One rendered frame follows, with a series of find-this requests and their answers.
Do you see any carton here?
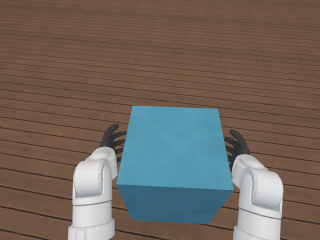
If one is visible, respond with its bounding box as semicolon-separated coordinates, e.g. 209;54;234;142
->
116;105;234;225

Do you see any right robot hand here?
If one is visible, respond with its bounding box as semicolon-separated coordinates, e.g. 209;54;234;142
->
223;129;250;172

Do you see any robot left forearm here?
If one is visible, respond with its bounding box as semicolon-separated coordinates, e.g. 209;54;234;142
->
68;147;118;240

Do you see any robot right forearm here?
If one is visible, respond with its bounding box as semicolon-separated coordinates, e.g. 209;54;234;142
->
231;154;284;240

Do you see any left robot hand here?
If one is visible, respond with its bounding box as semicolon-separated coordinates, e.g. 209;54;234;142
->
100;123;127;163

